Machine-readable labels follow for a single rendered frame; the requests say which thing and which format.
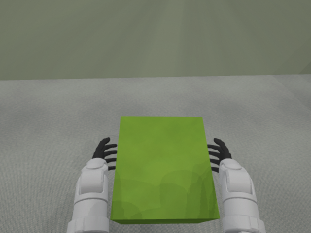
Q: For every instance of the left robot forearm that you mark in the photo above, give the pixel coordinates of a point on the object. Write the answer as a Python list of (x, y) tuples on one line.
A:
[(91, 199)]

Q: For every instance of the robot left hand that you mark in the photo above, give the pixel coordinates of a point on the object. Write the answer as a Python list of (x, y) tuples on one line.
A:
[(99, 152)]

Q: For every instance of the carton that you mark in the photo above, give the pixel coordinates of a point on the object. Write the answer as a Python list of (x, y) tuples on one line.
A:
[(163, 172)]

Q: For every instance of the right robot forearm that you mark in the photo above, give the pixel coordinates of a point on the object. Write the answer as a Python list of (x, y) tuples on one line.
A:
[(241, 213)]

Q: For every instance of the robot right hand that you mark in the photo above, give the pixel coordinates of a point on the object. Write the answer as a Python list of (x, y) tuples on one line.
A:
[(223, 153)]

